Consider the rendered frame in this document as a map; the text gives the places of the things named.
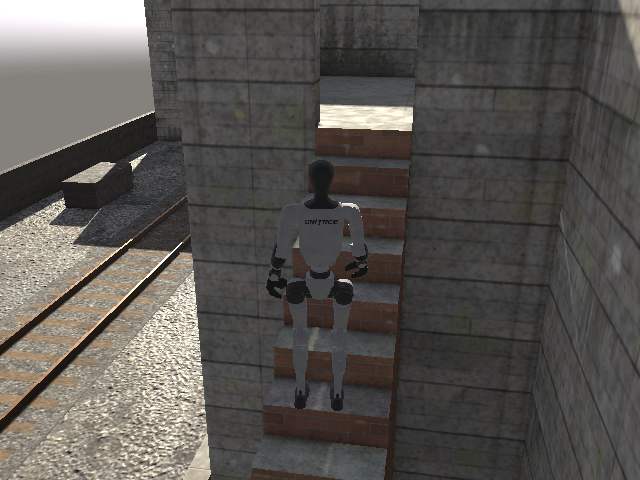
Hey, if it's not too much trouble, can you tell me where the stairs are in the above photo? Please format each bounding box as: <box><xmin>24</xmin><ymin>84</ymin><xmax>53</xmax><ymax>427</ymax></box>
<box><xmin>251</xmin><ymin>128</ymin><xmax>412</xmax><ymax>480</ymax></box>

